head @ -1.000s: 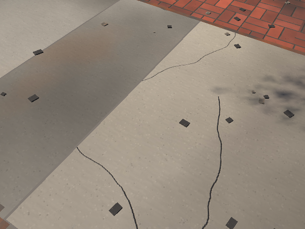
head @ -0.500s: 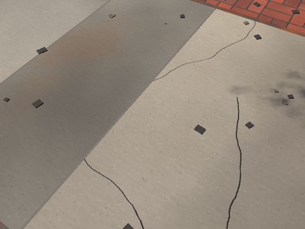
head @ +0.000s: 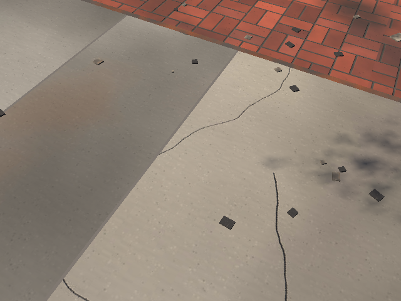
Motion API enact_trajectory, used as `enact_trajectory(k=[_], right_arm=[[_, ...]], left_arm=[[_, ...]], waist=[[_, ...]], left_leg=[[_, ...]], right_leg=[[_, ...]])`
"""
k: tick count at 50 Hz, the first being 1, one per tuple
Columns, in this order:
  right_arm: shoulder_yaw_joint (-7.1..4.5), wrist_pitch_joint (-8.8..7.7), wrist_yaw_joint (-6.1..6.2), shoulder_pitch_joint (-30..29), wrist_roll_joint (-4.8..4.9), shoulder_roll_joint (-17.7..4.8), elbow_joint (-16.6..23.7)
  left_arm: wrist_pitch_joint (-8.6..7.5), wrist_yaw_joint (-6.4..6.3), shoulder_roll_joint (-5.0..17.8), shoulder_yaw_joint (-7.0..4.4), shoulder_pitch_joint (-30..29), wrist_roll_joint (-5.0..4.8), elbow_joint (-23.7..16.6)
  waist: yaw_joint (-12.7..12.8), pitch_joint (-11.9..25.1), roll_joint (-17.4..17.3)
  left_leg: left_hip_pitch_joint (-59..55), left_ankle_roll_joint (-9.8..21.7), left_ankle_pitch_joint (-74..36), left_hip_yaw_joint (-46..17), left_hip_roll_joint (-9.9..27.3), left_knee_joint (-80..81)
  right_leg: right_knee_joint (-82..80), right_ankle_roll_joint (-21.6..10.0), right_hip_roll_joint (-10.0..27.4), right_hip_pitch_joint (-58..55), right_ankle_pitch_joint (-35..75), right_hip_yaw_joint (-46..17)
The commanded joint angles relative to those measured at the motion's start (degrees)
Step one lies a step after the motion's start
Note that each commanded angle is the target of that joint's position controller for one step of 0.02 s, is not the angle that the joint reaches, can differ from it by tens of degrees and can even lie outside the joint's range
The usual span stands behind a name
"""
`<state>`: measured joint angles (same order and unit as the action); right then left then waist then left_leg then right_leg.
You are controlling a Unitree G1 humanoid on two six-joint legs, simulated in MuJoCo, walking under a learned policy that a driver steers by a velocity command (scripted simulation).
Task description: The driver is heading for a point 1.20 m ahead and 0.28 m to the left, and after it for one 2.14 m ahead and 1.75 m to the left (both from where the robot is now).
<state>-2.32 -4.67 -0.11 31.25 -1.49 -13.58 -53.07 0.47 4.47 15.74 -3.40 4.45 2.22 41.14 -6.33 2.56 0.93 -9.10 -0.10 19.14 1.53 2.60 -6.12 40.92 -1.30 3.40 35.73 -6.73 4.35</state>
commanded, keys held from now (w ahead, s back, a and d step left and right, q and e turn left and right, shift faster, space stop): w+shift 0.42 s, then w+q+shift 0.58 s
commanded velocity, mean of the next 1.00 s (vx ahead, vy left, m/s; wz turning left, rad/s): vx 0.97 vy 0.00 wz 0.36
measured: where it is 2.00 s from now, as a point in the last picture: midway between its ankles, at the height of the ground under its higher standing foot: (102, 102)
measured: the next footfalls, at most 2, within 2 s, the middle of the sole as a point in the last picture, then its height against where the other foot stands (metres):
right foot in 0.08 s outside the picture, level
left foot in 0.54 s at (179, 252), level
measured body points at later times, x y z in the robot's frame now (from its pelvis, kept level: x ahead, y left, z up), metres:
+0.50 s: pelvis +0.42 -0.06 -0.03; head +0.46 -0.06 +0.42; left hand +0.32 +0.19 -0.16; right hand +0.67 -0.27 -0.10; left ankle +0.65 +0.02 -0.71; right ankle +0.17 -0.13 -0.73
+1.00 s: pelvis +0.93 -0.04 -0.02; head +0.97 -0.03 +0.42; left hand +1.11 +0.25 -0.08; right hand +0.99 -0.35 -0.15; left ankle +0.67 -0.01 -0.69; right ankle +1.10 -0.13 -0.74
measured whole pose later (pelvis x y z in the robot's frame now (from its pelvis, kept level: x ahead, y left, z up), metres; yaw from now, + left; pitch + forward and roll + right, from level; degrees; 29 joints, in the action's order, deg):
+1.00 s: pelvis +0.93 -0.04 -0.02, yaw +23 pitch +2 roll -1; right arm -5.4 -4.2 -0.6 26.3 0.4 -19.1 -52.3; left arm -5.9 -0.5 15.0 0.9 -2.2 3.0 36.2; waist -7.0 -2.4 -1.1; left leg 0.6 7.0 27.3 -14.0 -7.1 -46.3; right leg 34.0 1.7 1.6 30.5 -5.7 -0.8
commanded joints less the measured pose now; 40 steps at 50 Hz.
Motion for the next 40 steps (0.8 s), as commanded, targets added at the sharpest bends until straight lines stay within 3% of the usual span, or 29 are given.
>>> enact_trajectory(k=[1,2,3,4,5,6,7,8,9,10,11,13,16,19,21,23,24,25,26,27,28,29,30,31,32,34,36,38,40], right_arm=[[-2.15,-0.09,0.56,2.26,-0.15,-10.10,-0.59],[-2.25,-0.08,0.57,1.06,0.04,-10.93,-0.95],[-2.46,-0.01,0.59,-0.53,0.26,-12.09,-1.31],[-2.44,-0.13,0.66,-3.58,0.46,-12.45,-0.40],[-0.83,-0.65,-0.25,-3.04,2.00,-6.22,3.48],[-1.06,-2.00,-0.52,-6.95,1.70,-5.64,4.96],[-1.74,-2.13,-0.62,-12.60,1.73,-7.29,6.33],[-1.47,-2.40,-0.97,-13.60,1.61,-7.11,6.56],[-1.24,-2.19,-1.39,-13.45,1.15,-6.12,6.28],[-0.88,-1.30,-1.77,-12.09,-0.14,-4.79,6.21],[-0.48,-0.23,-2.43,-11.13,-0.80,-3.50,5.68],[-0.15,1.20,-3.33,-15.07,-1.04,-2.75,7.39],[0.50,1.23,-3.47,-26.06,-0.70,-3.23,11.72],[1.70,0.66,-4.23,-33.06,-0.20,-1.97,14.08],[1.92,0.57,-4.01,-34.65,0.28,-2.36,14.63],[1.29,0.75,-3.19,-32.33,0.37,-4.71,13.25],[0.82,0.94,-2.69,-29.15,0.41,-6.15,12.38],[0.07,1.08,-2.20,-21.69,0.48,-7.87,10.38],[-1.05,1.31,-1.63,-9.96,0.67,-9.94,6.66],[-2.46,1.63,-0.91,0.38,0.18,-12.45,3.92],[-4.41,2.00,-0.20,1.21,-1.08,-18.06,3.22],[-4.75,2.34,-0.84,-2.05,0.07,-17.17,3.23],[-4.60,1.92,-0.96,-6.71,0.08,-14.93,3.49],[-4.00,1.70,-1.06,-8.36,0.43,-11.68,2.92],[-3.62,1.46,-0.85,-9.63,0.42,-9.93,2.40],[-2.50,0.77,-0.27,-11.03,0.85,-7.59,1.86],[-2.68,-0.35,-0.30,-10.68,1.60,-9.05,2.25],[-3.17,-1.00,-0.40,-9.95,1.37,-10.51,3.12],[-3.89,-1.33,-0.89,-8.75,1.39,-11.46,3.54]], left_arm=[[-1.94,-0.24,2.96,0.08,-12.34,0.20,-7.86],[-2.05,-0.95,3.42,-0.21,-7.51,0.28,-6.78],[-2.48,-1.88,4.54,-0.99,3.32,0.03,-3.71],[-3.19,-2.94,7.43,-2.32,18.46,0.38,1.32],[-3.55,-3.99,15.43,-4.42,27.61,1.67,3.03],[-4.21,-3.56,16.17,-4.10,29.04,0.83,3.99],[-4.18,-3.66,13.41,-3.38,22.03,1.08,4.54],[-4.38,-3.62,9.89,-2.63,19.02,0.82,4.63],[-4.62,-3.57,7.36,-1.92,15.77,0.40,4.70],[-5.00,-3.59,5.24,-1.09,13.94,-0.16,5.13],[-5.39,-3.63,3.32,-0.43,13.56,-0.36,5.74],[-6.49,-3.67,2.73,-0.11,15.67,-1.29,7.66],[-7.53,-3.21,2.90,0.16,19.03,-1.48,9.23],[-8.56,-3.63,3.41,0.55,22.04,-2.65,10.87],[-8.82,-4.15,6.26,0.25,22.77,-2.75,12.13],[-8.19,-4.66,9.11,-0.22,23.63,-1.81,12.63],[-7.39,-5.33,10.39,-0.51,23.87,-0.75,12.94],[-6.32,-6.00,11.48,-0.90,23.28,0.41,13.06],[-5.20,-6.52,11.87,-1.22,21.24,1.38,12.60],[-4.74,-6.71,11.79,-1.35,19.22,1.58,11.96],[-5.51,-4.95,2.08,0.73,23.48,0.13,9.11],[-7.29,-4.16,3.24,0.97,22.86,-1.16,7.30],[-8.23,-4.52,5.04,1.01,14.66,-1.21,4.77],[-8.95,-4.47,5.45,1.32,11.70,-0.81,3.55],[-8.87,-4.41,4.52,1.69,10.01,-0.11,3.04],[-6.66,-3.95,3.31,2.22,9.49,1.81,1.46],[-5.03,-3.51,2.59,2.78,6.23,2.33,-0.85],[-4.98,-3.03,2.77,3.43,-2.86,1.51,-4.88],[-5.21,-2.47,2.09,4.05,-8.11,0.44,-6.70]], waist=[[0.85,-12.04,-10.86],[3.84,-9.13,-11.45],[9.77,-3.47,-10.70],[17.09,4.69,-7.79],[19.05,14.92,8.25],[17.83,17.86,14.65],[14.80,6.20,8.21],[12.36,0.80,2.45],[9.40,-2.17,0.87],[6.54,-3.94,2.78],[5.08,-5.08,4.14],[4.32,-9.10,3.55],[5.73,-13.43,1.84],[6.83,-13.55,-0.37],[6.16,-13.19,0.62],[5.11,-8.10,2.61],[3.25,-4.73,4.64],[-0.50,-0.20,6.21],[-5.72,5.47,6.97],[-10.47,9.07,5.43],[-2.71,12.30,-11.43],[-0.48,17.27,-14.33],[-0.25,7.49,-7.07],[1.77,2.63,-0.34],[3.99,-1.53,2.31],[8.49,-5.21,1.80],[9.27,-7.84,0.58],[7.42,-11.52,-0.20],[4.94,-11.68,-1.51]], left_leg=[[0.43,9.94,-23.87,-4.85,13.73,0.00],[2.50,9.44,-42.28,-2.65,13.62,-6.35],[6.92,8.82,-58.34,-0.02,13.05,-18.62],[18.94,7.54,-54.22,2.47,10.02,-35.27],[40.16,5.63,-26.08,3.39,2.40,-59.24],[49.47,7.13,7.71,-7.13,-5.47,-70.84],[56.46,8.40,1.84,-9.79,-2.32,-75.15],[56.12,8.45,-3.33,-7.67,1.39,-73.60],[53.13,7.95,-6.03,-6.28,3.50,-69.50],[50.09,6.90,-7.15,-6.04,4.85,-67.05],[48.47,5.91,-7.43,-5.55,5.66,-66.21],[52.77,4.51,-9.03,-3.65,6.69,-64.71],[55.87,3.38,-16.45,0.49,6.37,-53.30],[43.94,4.47,-27.06,5.30,3.04,-35.67],[39.64,6.07,-30.54,5.29,1.39,-29.77],[37.01,7.52,-25.41,8.61,-4.03,-28.11],[34.11,8.33,-20.52,9.15,-6.72,-28.65],[27.23,9.43,-16.43,8.71,-8.89,-29.28],[16.97,10.75,-12.78,8.16,-9.91,-29.10],[4.57,12.46,-7.26,4.22,-7.32,-27.21],[-13.95,20.35,1.88,-21.50,8.16,-28.47],[-18.29,25.96,10.21,-49.86,14.09,-13.69],[-11.26,23.62,7.47,-45.58,12.22,-9.35],[-2.27,21.39,3.50,-39.37,10.83,-8.12],[6.32,19.87,-0.80,-34.08,8.34,-7.02],[18.42,18.89,-4.42,-27.19,3.78,-5.62],[26.17,19.43,-4.01,-24.24,1.73,-2.86],[33.01,19.03,-7.33,-22.48,-0.16,0.95],[34.37,16.03,-14.17,-20.26,-2.41,1.23]], right_leg=[[-6.85,-3.84,-2.43,3.03,-8.00,3.70],[-7.48,-5.50,-5.22,-6.17,-10.63,5.31],[-7.97,-6.92,-7.97,-20.82,-9.68,5.80],[-8.16,-8.28,-5.96,-41.57,-9.44,1.93],[-14.38,-11.59,10.84,-61.18,-38.41,-22.95],[-27.97,-11.30,18.01,-60.23,-52.61,-49.08],[-28.23,-10.03,16.52,-52.96,-42.60,-43.67],[-27.27,-10.22,15.20,-45.58,-32.97,-34.63],[-29.00,-9.32,12.30,-38.33,-26.67,-28.58],[-30.68,-8.51,9.67,-32.39,-23.53,-23.92],[-32.40,-8.54,8.22,-28.89,-22.41,-20.96],[-35.93,-9.11,6.77,-26.81,-16.85,-16.65],[-39.51,-9.47,3.32,-25.11,-1.65,-8.97],[-43.56,-8.33,2.54,-23.39,17.00,-4.07],[-44.72,-8.13,4.99,-29.64,28.29,-2.91],[-37.67,-6.17,6.10,-41.39,52.95,0.40],[-30.61,-5.21,7.26,-45.51,64.05,1.71],[-19.33,-4.58,8.36,-46.86,70.52,2.62],[-3.80,-4.24,8.42,-45.48,71.60,3.36],[15.51,-4.02,6.13,-36.78,61.82,4.57],[41.17,-1.43,-2.59,-10.24,5.85,2.35],[50.14,-1.36,-8.54,4.04,-18.25,-6.38],[48.43,-2.66,-4.18,9.37,-11.31,-9.74],[42.87,-3.24,-1.42,7.36,-7.98,-9.97],[38.43,-2.83,0.45,4.54,-7.79,-9.73],[32.71,-0.19,2.18,-0.22,-10.47,-9.58],[24.66,2.33,3.47,-0.81,-11.63,-7.56],[12.34,4.40,3.09,-2.89,-3.15,-4.76],[0.24,4.64,1.47,-8.89,8.76,-3.61]])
